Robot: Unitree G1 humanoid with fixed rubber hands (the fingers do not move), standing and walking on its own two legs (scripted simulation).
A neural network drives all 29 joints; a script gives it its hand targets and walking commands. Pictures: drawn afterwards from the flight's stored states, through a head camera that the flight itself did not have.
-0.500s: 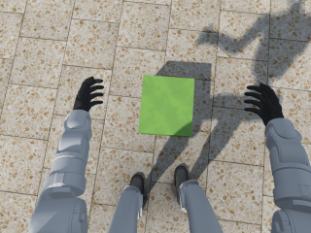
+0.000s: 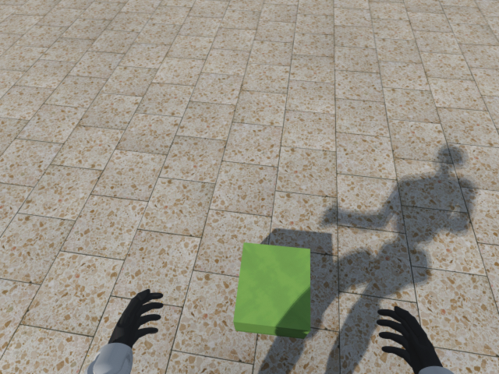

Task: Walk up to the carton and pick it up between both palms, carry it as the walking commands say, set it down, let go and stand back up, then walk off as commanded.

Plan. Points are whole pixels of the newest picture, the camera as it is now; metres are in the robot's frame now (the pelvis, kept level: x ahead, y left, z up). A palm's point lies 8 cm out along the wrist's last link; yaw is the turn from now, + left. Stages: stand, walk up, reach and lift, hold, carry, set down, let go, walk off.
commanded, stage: let go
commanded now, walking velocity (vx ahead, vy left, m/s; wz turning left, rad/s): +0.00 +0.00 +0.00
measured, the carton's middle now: (273, 289) +0.46 -0.05 -0.69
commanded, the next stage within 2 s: stand in 0.48 s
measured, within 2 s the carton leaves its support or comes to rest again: neither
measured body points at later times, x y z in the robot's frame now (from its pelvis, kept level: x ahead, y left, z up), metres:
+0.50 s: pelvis +0.01 +0.00 +0.00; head +0.02 +0.00 +0.45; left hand +0.18 +0.24 -0.07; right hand +0.19 -0.24 -0.07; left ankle -0.03 +0.12 -0.73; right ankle +0.01 -0.13 -0.73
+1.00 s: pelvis +0.03 -0.01 +0.01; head +0.03 -0.02 +0.46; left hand +0.15 +0.29 -0.09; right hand +0.17 -0.30 -0.10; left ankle -0.03 +0.12 -0.73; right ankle +0.01 -0.13 -0.73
